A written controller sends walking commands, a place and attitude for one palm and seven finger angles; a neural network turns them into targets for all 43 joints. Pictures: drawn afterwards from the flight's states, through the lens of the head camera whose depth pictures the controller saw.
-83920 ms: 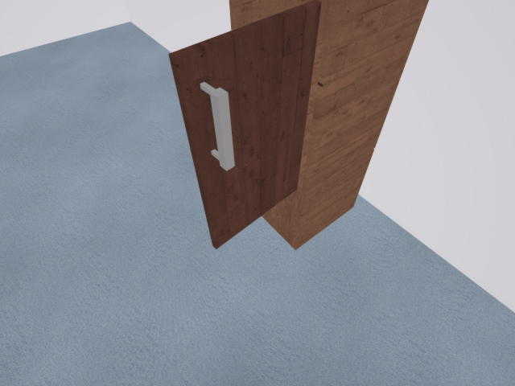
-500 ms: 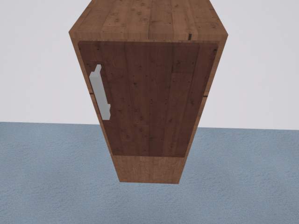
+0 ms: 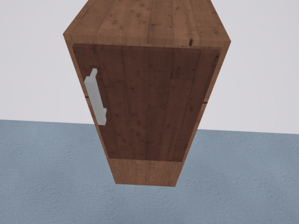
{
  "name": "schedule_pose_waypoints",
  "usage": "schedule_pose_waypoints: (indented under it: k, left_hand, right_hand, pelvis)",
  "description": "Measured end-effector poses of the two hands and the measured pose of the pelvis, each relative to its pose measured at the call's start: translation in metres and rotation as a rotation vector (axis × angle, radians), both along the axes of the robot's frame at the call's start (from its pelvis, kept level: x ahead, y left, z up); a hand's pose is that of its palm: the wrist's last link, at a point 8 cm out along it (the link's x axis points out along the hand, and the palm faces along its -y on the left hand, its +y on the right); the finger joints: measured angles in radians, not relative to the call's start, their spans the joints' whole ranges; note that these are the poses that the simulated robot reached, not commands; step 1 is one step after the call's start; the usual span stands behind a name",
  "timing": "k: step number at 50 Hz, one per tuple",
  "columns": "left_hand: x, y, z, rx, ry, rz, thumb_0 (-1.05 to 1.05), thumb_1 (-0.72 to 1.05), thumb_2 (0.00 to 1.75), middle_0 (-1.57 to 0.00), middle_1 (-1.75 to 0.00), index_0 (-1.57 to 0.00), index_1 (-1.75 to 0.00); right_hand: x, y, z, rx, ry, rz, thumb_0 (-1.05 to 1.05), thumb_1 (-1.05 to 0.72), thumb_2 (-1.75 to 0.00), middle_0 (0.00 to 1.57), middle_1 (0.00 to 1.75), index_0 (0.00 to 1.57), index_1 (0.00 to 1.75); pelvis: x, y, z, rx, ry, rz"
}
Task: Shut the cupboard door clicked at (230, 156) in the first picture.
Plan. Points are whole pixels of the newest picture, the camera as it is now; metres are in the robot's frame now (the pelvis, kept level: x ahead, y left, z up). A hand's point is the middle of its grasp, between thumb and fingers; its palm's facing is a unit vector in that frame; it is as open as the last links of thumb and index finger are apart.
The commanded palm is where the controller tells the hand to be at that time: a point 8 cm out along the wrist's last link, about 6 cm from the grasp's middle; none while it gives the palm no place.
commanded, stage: look again from close up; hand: left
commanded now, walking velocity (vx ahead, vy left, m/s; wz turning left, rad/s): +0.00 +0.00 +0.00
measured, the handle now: (98, 98) +0.42 +0.19 +0.10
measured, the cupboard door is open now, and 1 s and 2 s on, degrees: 0 0 0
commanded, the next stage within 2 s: raise the hand and make a fist in 0.02 s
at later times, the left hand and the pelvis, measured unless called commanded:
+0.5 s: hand (104, 209) +0.16 +0.13 -0.02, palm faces +0.01 -1.00 +0.01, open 6.4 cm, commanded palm +0.12 +0.20 -0.03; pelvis -0.03 -0.03 -0.07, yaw +1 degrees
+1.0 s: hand (86, 195) +0.18 +0.17 +0.02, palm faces +0.06 -1.00 -0.06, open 4.0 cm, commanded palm +0.14 +0.21 +0.03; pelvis -0.02 -0.03 -0.05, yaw +2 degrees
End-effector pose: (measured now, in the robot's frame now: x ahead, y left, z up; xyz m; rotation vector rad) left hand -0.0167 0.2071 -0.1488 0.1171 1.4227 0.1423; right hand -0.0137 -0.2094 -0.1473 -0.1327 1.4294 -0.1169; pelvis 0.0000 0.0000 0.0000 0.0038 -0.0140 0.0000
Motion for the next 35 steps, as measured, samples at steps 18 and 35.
schedule_pose_waypoints:
  k: [18, 35]
  left_hand:
    - [0.185, -0.002, 0.149, 0.028, -1.214, -0.011, 0.03, 0.94, 0.9, -0.26, -0.38, -0.26, -0.37]
    - [0.126, 0.004, 0.14, 0.033, -1.465, -0.094, 0.02, 0.9, 0.9, -0.56, -0.69, -0.56, -0.69]
  right_hand:
    - [0.118, -0.062, 0.033, -0.118, -0.703, 0.075, 0.02, -0.92, -0.9, 0.2, 0.3, 0.2, 0.3]
    - [0.217, -0.039, 0.019, -0.035, -0.93, 0.265, 0.01, -0.91, -0.9, 0.2, 0.3, 0.2, 0.3]
  pelvis:
    - [-0.01, -0.011, -0.026, 0.007, 0.099, 0.026]
    - [-0.031, -0.043, -0.084, -0.034, 0.206, 0.063]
